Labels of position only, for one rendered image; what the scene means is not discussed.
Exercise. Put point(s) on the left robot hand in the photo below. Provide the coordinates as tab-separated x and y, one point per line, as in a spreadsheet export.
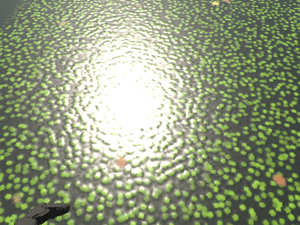
42	212

